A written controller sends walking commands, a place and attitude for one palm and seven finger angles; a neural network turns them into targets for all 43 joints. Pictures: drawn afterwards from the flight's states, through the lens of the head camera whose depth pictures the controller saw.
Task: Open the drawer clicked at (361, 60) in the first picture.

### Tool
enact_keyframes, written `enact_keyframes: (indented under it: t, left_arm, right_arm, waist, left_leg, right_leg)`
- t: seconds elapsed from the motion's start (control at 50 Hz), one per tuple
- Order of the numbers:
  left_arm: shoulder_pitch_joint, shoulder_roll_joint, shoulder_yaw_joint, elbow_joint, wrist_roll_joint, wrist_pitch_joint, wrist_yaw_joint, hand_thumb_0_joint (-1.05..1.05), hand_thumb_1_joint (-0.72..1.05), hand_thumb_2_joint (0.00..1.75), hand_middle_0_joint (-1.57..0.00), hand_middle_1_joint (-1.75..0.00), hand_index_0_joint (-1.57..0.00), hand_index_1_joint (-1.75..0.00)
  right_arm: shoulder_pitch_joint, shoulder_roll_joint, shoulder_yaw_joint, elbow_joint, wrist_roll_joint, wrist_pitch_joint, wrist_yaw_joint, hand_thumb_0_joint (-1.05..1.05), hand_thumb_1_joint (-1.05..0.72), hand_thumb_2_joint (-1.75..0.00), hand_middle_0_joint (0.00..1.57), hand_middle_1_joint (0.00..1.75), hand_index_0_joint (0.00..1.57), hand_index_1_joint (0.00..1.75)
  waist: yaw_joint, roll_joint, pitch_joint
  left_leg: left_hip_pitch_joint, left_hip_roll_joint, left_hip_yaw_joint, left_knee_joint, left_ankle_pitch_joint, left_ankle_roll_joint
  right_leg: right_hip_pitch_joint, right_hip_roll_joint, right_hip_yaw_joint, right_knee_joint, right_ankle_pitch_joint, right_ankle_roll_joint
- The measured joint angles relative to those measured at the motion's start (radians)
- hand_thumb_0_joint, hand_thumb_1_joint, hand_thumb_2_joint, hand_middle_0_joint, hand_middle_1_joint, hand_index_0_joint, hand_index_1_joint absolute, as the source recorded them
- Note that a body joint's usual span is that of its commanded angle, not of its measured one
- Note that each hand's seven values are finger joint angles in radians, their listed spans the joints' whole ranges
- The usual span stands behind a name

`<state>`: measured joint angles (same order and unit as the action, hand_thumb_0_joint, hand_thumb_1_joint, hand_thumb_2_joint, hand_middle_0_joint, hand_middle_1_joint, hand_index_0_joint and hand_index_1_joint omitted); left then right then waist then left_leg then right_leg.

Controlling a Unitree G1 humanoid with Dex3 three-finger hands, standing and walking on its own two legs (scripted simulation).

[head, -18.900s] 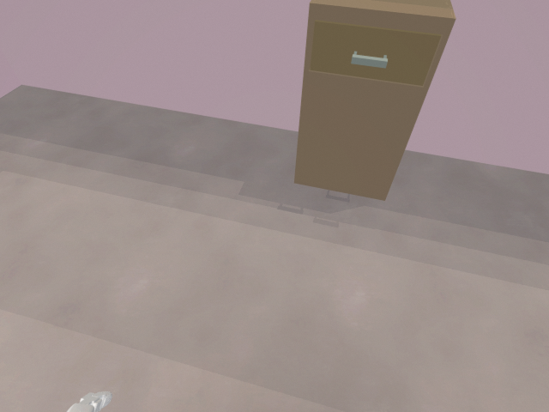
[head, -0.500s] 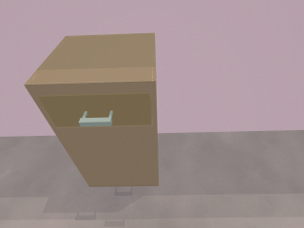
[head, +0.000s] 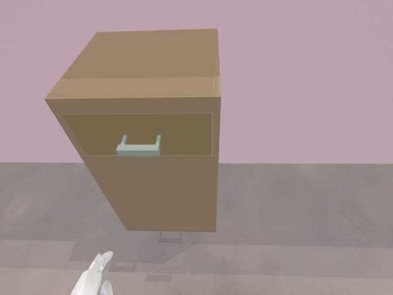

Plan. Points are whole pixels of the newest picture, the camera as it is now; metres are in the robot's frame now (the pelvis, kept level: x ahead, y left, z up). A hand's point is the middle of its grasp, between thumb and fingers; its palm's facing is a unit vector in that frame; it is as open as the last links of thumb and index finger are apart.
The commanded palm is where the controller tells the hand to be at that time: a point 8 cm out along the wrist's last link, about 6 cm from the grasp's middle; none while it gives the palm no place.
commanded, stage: raise the hand with hooked fingers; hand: left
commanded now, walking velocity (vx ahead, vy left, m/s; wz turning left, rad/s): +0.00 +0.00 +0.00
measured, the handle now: (140, 144) +0.53 +0.22 -0.04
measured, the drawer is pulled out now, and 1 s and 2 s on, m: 0.00 0.00 0.00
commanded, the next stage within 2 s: move the hooked fingers above the handle in 1.74 s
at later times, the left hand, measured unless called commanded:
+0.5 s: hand (103, 253) +0.20 +0.22 -0.02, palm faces +0.12 -0.05 -0.99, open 10.0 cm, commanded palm +0.18 +0.21 +0.02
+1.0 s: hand (109, 207) +0.28 +0.21 +0.04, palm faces +0.12 -0.08 -0.99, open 12.9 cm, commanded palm +0.25 +0.21 +0.09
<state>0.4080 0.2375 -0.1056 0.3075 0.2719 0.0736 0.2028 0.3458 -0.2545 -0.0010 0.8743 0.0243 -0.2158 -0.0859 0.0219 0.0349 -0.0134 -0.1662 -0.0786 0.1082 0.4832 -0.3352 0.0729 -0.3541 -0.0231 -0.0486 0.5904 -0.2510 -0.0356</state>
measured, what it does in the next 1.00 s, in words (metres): stands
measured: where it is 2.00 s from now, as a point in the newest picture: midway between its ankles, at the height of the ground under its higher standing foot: outside the picture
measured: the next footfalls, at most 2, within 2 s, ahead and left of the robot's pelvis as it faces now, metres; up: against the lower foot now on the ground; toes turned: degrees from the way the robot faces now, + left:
none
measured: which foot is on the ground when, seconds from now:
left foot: down 0.00-1.00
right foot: down 0.00-1.00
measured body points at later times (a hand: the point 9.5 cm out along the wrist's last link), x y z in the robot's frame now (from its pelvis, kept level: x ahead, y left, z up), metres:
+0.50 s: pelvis -0.01 -0.03 -0.04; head +0.03 -0.05 +0.41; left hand +0.19 +0.22 +0.03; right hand +0.27 -0.20 -0.11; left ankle -0.05 +0.07 -0.73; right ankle +0.04 -0.10 -0.73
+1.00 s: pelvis +0.00 -0.03 +0.00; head +0.03 -0.06 +0.44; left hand +0.26 +0.21 +0.09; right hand +0.19 -0.28 -0.11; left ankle -0.05 +0.07 -0.73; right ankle +0.04 -0.10 -0.73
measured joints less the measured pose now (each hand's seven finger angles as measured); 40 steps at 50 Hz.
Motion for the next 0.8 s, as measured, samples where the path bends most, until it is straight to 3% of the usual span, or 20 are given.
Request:
enact_keyframes:
  t: [0.06, 0.12, 0.16, 0.26, 0.34, 0.4, 0.44, 0.5, 0.58, 0.64, 0.7, 0.8]
  left_arm:
    - [-0.072, 0.038, 0.002, -0.141, 0.209, -0.024, 0.068, 0.02, 0.84, 0.86, -0.21, -0.36, -0.20, -0.35]
    - [-0.089, 0.041, 0.021, -0.230, 0.421, -0.054, 0.133, 0.01, 0.78, 0.83, -0.21, -0.39, -0.20, -0.39]
    - [-0.047, 0.028, 0.020, -0.277, 0.533, -0.083, 0.156, 0.01, 0.73, 0.82, -0.20, -0.42, -0.20, -0.41]
    - [0.075, 0.014, -0.027, -0.287, 0.739, -0.130, 0.206, 0.00, 0.61, 0.77, -0.22, -0.49, -0.22, -0.49]
    - [0.094, 0.055, -0.019, -0.241, 0.844, -0.127, 0.273, 0.00, 0.51, 0.73, -0.24, -0.55, -0.24, -0.55]
    - [0.040, 0.095, 0.016, -0.236, 0.865, -0.132, 0.310, 0.00, 0.43, 0.70, -0.25, -0.59, -0.25, -0.59]
    - [-0.022, 0.111, 0.037, -0.245, 0.856, -0.136, 0.320, 0.00, 0.38, 0.68, -0.26, -0.63, -0.26, -0.62]
    - [-0.127, 0.115, 0.042, -0.251, 0.825, -0.112, 0.306, 0.00, 0.31, 0.65, -0.27, -0.67, -0.26, -0.67]
    - [-0.207, 0.099, 0.026, -0.254, 0.762, -0.017, 0.228, 0.00, 0.22, 0.61, -0.27, -0.73, -0.27, -0.73]
    - [-0.191, 0.099, 0.025, -0.277, 0.721, 0.018, 0.155, 0.00, 0.16, 0.58, -0.27, -0.77, -0.27, -0.77]
    - [-0.144, 0.113, 0.034, -0.302, 0.709, 0.007, 0.109, 0.00, 0.09, 0.55, -0.27, -0.82, -0.27, -0.82]
    - [-0.115, 0.134, 0.040, -0.323, 0.736, -0.044, 0.116, 0.00, -0.03, 0.50, -0.28, -0.89, -0.28, -0.89]
  right_arm:
    - [-0.091, -0.052, -0.020, -0.107, -0.029, 0.015, 0.024, 0.03, -0.93, -0.90, 0.20, 0.30, 0.20, 0.30]
    - [-0.191, -0.053, -0.042, -0.224, -0.052, 0.090, 0.072, 0.02, -0.92, -0.90, 0.20, 0.30, 0.20, 0.30]
    - [-0.244, -0.042, -0.045, -0.297, -0.052, 0.154, 0.108, 0.02, -0.92, -0.90, 0.20, 0.30, 0.20, 0.30]
    - [-0.327, -0.028, -0.039, -0.426, -0.057, 0.268, 0.154, 0.01, -0.91, -0.90, 0.20, 0.30, 0.19, 0.30]
    - [-0.344, -0.006, -0.038, -0.438, -0.082, 0.305, 0.140, 0.00, -0.91, -0.90, 0.20, 0.30, 0.19, 0.30]
    - [-0.348, 0.023, -0.026, -0.403, -0.092, 0.311, 0.125, 0.00, -0.91, -0.90, 0.20, 0.30, 0.20, 0.30]
    - [-0.350, 0.042, -0.012, -0.378, -0.097, 0.311, 0.120, 0.00, -0.91, -0.90, 0.20, 0.30, 0.20, 0.30]
    - [-0.343, 0.069, 0.010, -0.346, -0.092, 0.312, 0.117, 0.00, -0.91, -0.90, 0.20, 0.30, 0.20, 0.30]
    - [-0.294, 0.093, 0.040, -0.318, -0.064, 0.335, 0.108, 0.01, -0.90, -0.90, 0.20, 0.30, 0.20, 0.30]
    - [-0.244, 0.086, 0.059, -0.308, -0.047, 0.345, 0.097, 0.01, -0.90, -0.90, 0.20, 0.30, 0.20, 0.30]
    - [-0.209, 0.059, 0.055, -0.299, -0.043, 0.346, 0.091, 0.01, -0.90, -0.90, 0.20, 0.30, 0.20, 0.30]
    - [-0.181, 0.000, -0.004, -0.279, -0.056, 0.337, 0.076, 0.01, -0.90, -0.90, 0.20, 0.30, 0.20, 0.30]
  waist:
    - [-0.018, 0.016, -0.042]
    - [-0.018, 0.006, -0.077]
    - [-0.006, -0.014, -0.091]
    - [0.049, -0.067, -0.060]
    - [0.109, -0.085, -0.069]
    - [0.132, -0.082, -0.089]
    - [0.130, -0.064, -0.096]
    - [0.108, -0.020, -0.091]
    - [0.069, 0.012, -0.078]
    - [0.049, 0.010, -0.067]
    - [0.037, 0.002, -0.047]
    - [0.033, -0.002, -0.018]
  left_leg:
    - [-0.085, 0.006, 0.011, 0.069, -0.024, 0.004]
    - [-0.142, 0.025, 0.040, 0.115, -0.046, -0.002]
    - [-0.168, 0.039, 0.061, 0.134, -0.058, -0.008]
    - [-0.218, 0.057, 0.061, 0.191, -0.082, -0.021]
    - [-0.291, 0.063, 0.031, 0.257, -0.106, -0.030]
    - [-0.343, 0.064, 0.003, 0.317, -0.130, -0.038]
    - [-0.367, 0.065, -0.015, 0.355, -0.148, -0.042]
    - [-0.369, 0.065, -0.037, 0.376, -0.130, -0.045]
    - [-0.305, 0.063, -0.027, 0.305, -0.119, -0.044]
    - [-0.240, 0.056, -0.019, 0.220, -0.098, -0.043]
    - [-0.190, 0.050, -0.028, 0.156, -0.067, -0.044]
    - [-0.163, 0.050, -0.038, 0.121, -0.064, -0.044]
  right_leg:
    - [-0.076, 0.004, 0.007, 0.040, -0.005, -0.001]
    - [-0.138, 0.026, 0.031, 0.070, -0.005, -0.008]
    - [-0.171, 0.041, 0.049, 0.087, -0.006, -0.014]
    - [-0.219, 0.055, 0.046, 0.132, -0.023, -0.031]
    - [-0.276, 0.051, 0.014, 0.182, -0.049, -0.043]
    - [-0.315, 0.044, -0.015, 0.230, -0.078, -0.051]
    - [-0.330, 0.039, -0.033, 0.259, -0.097, -0.055]
    - [-0.321, 0.038, -0.052, 0.271, -0.108, -0.057]
    - [-0.268, 0.046, -0.036, 0.212, -0.085, -0.054]
    - [-0.220, 0.058, -0.006, 0.146, -0.055, -0.050]
    - [-0.183, 0.076, 0.022, 0.096, -0.030, -0.051]
    - [-0.152, 0.082, 0.025, 0.052, -0.009, -0.051]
